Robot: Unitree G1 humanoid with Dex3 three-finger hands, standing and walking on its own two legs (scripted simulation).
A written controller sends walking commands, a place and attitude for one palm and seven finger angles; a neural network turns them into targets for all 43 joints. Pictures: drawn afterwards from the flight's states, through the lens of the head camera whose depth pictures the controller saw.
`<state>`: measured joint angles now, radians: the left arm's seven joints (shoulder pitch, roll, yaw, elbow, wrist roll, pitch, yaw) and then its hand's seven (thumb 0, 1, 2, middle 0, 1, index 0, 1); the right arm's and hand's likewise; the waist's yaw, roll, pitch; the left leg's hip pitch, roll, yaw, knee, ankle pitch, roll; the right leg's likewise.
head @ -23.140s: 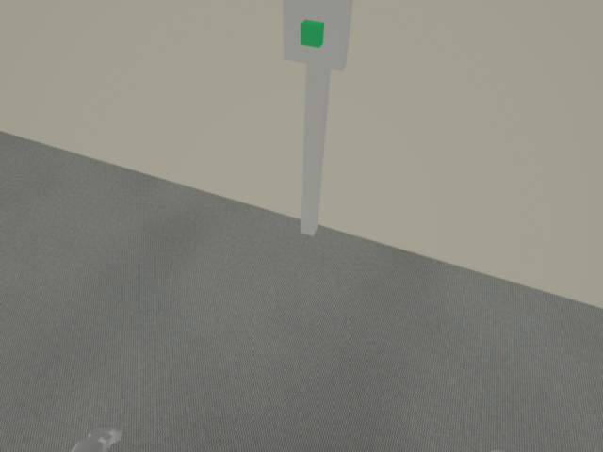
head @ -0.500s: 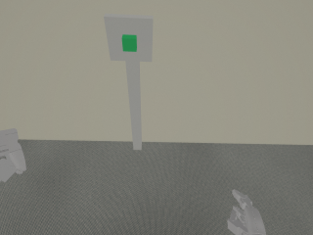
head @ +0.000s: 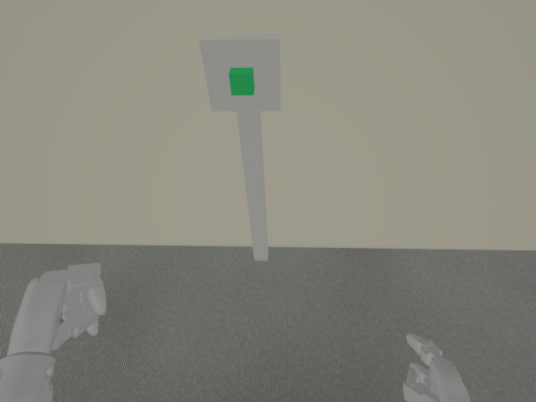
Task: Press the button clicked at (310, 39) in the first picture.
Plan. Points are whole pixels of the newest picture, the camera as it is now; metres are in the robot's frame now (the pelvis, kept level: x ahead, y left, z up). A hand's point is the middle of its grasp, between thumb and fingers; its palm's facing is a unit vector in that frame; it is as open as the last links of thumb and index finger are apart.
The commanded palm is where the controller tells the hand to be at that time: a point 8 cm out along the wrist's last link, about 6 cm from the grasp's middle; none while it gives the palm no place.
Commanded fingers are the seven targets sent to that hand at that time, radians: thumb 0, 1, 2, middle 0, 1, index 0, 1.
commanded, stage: let the arm hang, fingers relaxed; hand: left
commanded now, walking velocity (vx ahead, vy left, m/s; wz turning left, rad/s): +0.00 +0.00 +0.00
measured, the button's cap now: (242, 80) +0.77 +0.11 +0.10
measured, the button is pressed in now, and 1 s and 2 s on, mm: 0 0 0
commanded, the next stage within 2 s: stand and wait in 1.02 s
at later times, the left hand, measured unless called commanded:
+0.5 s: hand out of the picture -0.11 +0.22 -0.16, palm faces +0.04 -0.97 -0.25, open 5.5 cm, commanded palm none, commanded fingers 0.00 0.90 0.90 -0.20 -0.30 -0.20 -0.30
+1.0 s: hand out of the picture -0.04 +0.16 -0.17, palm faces +0.04 -0.99 -0.15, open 7.3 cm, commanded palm none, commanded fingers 0.00 0.90 0.90 -0.20 -0.30 -0.20 -0.30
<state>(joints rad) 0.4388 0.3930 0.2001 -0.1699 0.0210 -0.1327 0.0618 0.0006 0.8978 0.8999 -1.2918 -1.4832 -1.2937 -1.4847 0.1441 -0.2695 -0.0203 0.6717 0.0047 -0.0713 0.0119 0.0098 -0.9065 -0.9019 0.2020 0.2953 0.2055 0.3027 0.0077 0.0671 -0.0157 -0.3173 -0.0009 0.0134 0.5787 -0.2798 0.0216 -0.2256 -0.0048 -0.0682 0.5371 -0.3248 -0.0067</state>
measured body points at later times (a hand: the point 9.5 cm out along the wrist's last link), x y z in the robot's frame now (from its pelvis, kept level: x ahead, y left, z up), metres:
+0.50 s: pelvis -0.04 +0.02 +0.01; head -0.02 +0.02 +0.46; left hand -0.11 +0.27 -0.14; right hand -0.05 -0.21 -0.15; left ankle +0.02 +0.10 -0.73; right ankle -0.03 -0.11 -0.73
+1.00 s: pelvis -0.03 +0.01 +0.01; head -0.02 +0.01 +0.46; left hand -0.04 +0.21 -0.16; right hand -0.06 -0.20 -0.15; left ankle +0.02 +0.10 -0.73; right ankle -0.03 -0.11 -0.73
